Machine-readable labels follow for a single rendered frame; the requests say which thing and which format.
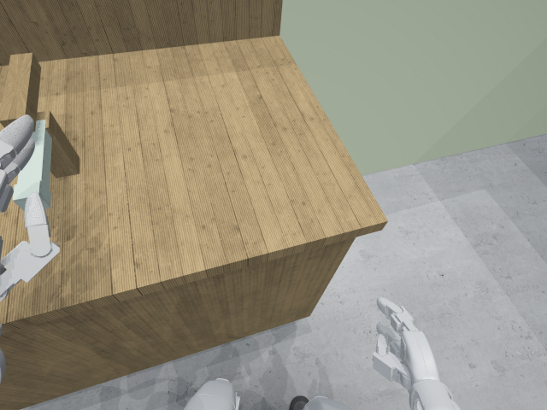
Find tap lever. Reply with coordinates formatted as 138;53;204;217
13;120;52;212

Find left robot thigh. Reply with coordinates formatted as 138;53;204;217
184;380;240;410

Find robot right hand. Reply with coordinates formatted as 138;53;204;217
373;296;441;392

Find robot right forearm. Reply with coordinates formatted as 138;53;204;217
409;379;462;410

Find counter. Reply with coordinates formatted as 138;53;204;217
0;0;388;410

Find robot left hand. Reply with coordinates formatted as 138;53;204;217
0;114;60;301

